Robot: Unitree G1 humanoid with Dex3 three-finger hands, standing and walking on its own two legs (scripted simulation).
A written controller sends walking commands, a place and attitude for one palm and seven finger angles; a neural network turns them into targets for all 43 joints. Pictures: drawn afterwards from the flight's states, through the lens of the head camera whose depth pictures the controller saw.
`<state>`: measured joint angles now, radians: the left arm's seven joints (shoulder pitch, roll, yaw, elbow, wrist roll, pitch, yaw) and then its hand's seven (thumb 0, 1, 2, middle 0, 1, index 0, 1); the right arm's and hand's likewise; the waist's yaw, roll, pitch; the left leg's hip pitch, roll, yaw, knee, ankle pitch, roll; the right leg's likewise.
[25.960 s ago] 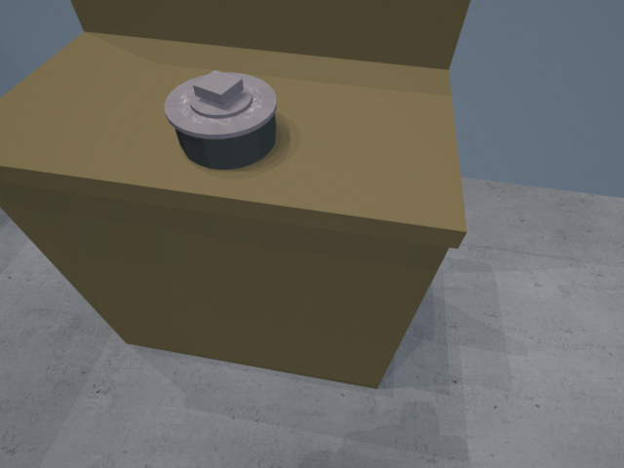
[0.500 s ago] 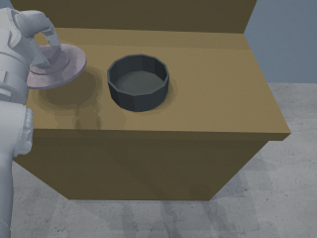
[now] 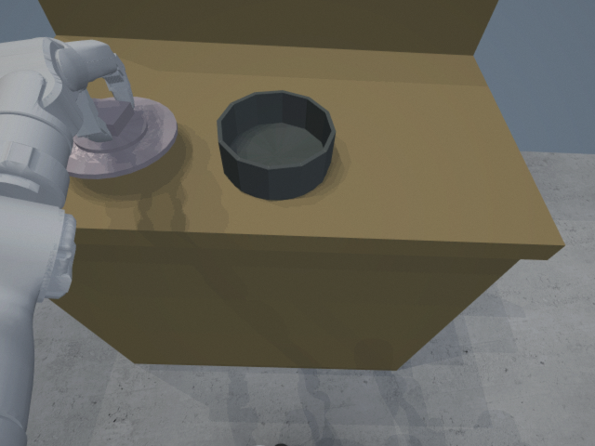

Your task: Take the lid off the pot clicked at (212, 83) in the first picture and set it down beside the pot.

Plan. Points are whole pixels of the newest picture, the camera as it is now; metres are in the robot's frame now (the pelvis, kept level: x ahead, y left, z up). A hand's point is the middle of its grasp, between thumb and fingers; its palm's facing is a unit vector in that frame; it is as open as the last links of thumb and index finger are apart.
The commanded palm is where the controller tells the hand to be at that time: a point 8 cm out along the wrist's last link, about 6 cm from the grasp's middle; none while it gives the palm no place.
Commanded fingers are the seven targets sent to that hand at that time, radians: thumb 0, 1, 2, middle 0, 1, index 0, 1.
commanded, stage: lower the lid onto the table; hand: left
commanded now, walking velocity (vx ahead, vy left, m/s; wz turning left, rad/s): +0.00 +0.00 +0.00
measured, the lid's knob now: (105, 116) +0.52 +0.24 +0.15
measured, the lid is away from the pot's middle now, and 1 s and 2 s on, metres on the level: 0.23 0.23 0.23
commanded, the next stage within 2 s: open the fingers wide in 0.58 s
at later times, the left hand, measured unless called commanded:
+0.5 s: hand (102, 129) +0.49 +0.24 +0.14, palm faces -0.46 -0.14 -0.88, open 8.8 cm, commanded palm +0.52 +0.23 +0.21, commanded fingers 0.00 0.56 1.04 -0.70 -1.08 -0.69 -1.07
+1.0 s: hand (97, 140) +0.48 +0.24 +0.14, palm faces -0.38 -0.07 -0.92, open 8.7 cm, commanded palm +0.50 +0.25 +0.20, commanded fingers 0.00 0.30 0.91 -0.57 -0.95 -0.56 -0.95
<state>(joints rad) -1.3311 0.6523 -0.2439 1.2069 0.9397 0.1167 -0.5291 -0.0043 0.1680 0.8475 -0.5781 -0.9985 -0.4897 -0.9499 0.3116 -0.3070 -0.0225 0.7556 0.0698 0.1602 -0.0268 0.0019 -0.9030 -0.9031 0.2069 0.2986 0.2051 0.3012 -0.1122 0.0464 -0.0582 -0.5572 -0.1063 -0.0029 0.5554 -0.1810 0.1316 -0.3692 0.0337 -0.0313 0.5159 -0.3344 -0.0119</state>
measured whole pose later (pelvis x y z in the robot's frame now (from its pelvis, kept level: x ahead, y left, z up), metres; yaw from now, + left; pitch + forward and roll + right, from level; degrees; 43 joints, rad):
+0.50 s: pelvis +0.00 +0.00 +0.00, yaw -1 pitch +12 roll -3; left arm -1.30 0.67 -0.20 1.26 0.95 0.05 -0.48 0.00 0.18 0.85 -0.58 -1.00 -0.48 -0.95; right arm 0.35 -0.30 -0.02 0.76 0.07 0.16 -0.04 0.00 -0.90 -0.90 0.21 0.30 0.21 0.30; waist -0.13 0.05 -0.08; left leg -0.62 -0.10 0.01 0.61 -0.20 0.13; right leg -0.43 0.04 -0.02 0.56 -0.35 -0.01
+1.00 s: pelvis -0.01 -0.01 -0.01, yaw -1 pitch +11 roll -3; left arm -1.16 0.71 -0.16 1.10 0.95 -0.06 -0.43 0.01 0.22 0.88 -0.60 -1.01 -0.44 -0.91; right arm 0.31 -0.30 -0.02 0.70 0.08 0.23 -0.05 0.00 -0.90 -0.90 0.21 0.30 0.21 0.30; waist -0.11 0.04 -0.07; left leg -0.62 -0.08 0.00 0.64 -0.22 0.12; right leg -0.43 0.06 -0.02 0.59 -0.36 -0.01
